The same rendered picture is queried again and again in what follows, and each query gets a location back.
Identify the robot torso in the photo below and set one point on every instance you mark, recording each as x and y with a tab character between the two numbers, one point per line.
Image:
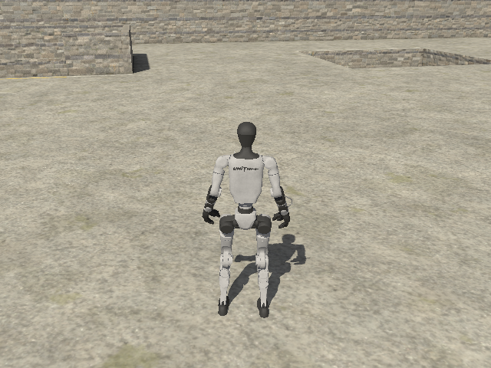
245	186

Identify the robot right forearm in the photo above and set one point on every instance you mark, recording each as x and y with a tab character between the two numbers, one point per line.
281	203

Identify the robot left forearm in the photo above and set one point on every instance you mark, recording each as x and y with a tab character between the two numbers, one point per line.
210	201

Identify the robot right hand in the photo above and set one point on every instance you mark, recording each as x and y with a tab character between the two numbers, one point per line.
280	217

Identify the right robot upper arm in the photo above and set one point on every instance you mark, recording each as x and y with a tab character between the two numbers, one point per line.
274	178

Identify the left robot upper arm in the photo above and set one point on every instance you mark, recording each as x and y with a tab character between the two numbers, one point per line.
218	173

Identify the robot left hand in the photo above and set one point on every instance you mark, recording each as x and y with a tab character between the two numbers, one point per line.
212	213

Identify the robot right foot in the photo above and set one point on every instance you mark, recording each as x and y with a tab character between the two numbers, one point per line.
263	311

